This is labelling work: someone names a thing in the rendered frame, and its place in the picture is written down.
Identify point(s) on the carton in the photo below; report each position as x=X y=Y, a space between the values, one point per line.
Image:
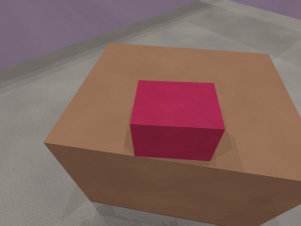
x=176 y=120

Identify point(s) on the pedestal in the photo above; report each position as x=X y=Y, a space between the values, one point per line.
x=255 y=172

